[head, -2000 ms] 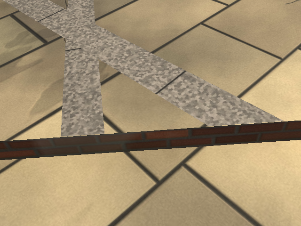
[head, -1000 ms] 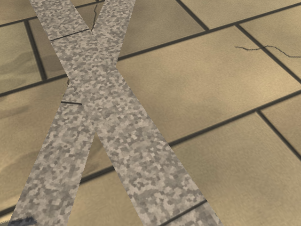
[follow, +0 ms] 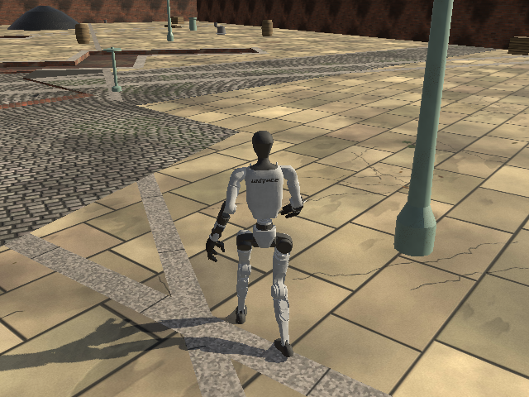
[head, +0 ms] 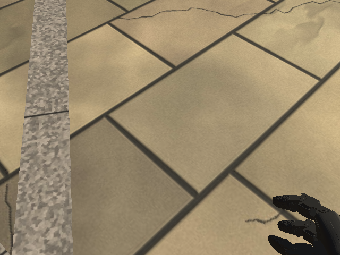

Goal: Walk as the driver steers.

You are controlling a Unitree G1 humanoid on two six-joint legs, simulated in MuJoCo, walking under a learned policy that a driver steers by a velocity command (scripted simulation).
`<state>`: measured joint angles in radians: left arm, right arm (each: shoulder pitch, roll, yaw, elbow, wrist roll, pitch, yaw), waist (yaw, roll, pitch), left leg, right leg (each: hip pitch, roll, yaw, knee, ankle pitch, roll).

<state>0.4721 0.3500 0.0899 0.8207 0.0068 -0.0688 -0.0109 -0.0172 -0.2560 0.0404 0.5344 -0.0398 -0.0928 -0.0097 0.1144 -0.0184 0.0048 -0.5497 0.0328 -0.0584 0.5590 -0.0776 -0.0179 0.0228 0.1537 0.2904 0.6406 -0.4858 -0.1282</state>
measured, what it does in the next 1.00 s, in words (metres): walks ahead: right foot, then left foot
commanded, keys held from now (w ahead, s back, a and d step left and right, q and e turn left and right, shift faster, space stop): w+shift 0.42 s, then w+q+shift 0.40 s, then shift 0.18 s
